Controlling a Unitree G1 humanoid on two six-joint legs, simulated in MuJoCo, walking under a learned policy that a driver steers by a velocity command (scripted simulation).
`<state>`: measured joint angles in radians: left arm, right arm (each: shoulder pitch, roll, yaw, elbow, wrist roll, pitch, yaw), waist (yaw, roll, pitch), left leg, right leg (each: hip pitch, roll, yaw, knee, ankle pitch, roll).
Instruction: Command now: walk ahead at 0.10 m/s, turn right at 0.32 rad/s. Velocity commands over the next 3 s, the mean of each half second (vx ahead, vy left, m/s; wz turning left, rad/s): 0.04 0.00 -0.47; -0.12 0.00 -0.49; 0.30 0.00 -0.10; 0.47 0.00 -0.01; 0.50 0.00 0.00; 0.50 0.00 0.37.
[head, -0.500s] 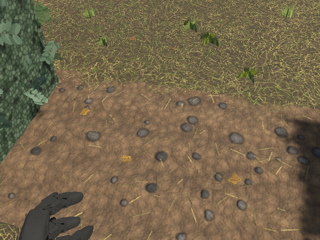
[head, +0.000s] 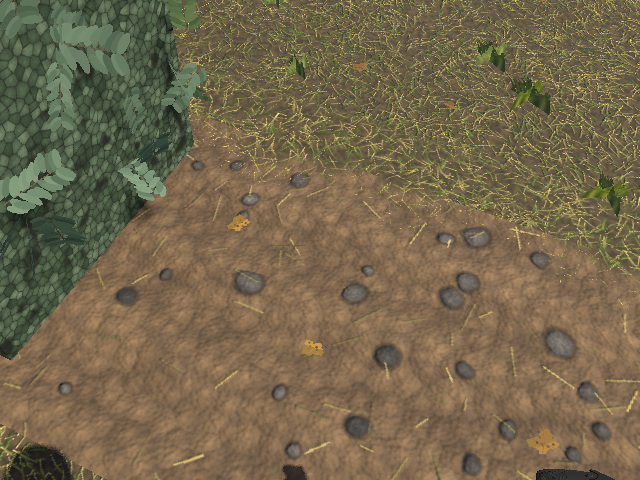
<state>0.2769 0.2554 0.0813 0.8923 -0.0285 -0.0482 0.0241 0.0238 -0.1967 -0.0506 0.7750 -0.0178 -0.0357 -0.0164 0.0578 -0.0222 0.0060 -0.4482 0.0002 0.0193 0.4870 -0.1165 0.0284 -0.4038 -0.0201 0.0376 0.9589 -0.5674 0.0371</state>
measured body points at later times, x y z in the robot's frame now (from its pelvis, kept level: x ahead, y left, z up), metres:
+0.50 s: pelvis +0.03 -0.04 +0.01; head +0.06 -0.09 +0.46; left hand +0.23 +0.19 -0.08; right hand +0.09 -0.36 -0.12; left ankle +0.08 +0.11 -0.65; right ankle +0.02 -0.13 -0.73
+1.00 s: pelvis +0.01 +0.03 +0.01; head +0.06 +0.05 +0.45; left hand +0.26 +0.21 -0.13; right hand -0.08 -0.26 -0.10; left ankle +0.05 +0.11 -0.73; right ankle -0.03 -0.10 -0.69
